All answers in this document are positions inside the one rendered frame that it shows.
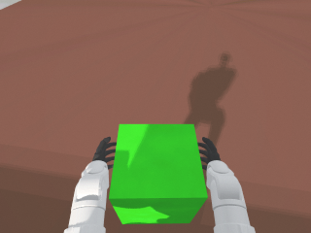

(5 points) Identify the robot right hand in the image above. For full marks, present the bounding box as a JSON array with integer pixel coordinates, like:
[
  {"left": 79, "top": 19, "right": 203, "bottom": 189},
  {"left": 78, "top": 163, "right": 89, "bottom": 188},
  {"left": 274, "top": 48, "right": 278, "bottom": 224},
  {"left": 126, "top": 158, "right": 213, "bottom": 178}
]
[{"left": 197, "top": 137, "right": 221, "bottom": 171}]

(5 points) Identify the robot right forearm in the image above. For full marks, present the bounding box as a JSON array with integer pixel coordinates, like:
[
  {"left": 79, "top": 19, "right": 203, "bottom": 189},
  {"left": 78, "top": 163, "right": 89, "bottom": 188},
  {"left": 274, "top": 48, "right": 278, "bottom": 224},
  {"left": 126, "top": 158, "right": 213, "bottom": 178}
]
[{"left": 206, "top": 160, "right": 256, "bottom": 233}]

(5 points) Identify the robot left forearm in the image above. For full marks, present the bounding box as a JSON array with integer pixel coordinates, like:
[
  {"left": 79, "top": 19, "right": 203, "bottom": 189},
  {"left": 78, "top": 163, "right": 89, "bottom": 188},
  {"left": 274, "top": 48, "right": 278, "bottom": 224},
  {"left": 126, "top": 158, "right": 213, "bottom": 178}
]
[{"left": 63, "top": 160, "right": 109, "bottom": 233}]

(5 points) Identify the carton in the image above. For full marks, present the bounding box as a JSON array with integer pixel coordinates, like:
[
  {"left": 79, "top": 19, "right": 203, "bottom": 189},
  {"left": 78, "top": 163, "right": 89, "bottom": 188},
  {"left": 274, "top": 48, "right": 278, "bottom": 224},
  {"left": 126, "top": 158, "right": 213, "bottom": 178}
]
[{"left": 109, "top": 124, "right": 208, "bottom": 224}]

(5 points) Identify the robot left hand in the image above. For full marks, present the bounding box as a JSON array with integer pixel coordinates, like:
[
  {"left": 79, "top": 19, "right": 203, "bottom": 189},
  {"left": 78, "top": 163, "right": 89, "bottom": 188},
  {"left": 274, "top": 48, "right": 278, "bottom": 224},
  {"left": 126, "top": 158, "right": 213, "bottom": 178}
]
[{"left": 92, "top": 137, "right": 117, "bottom": 170}]

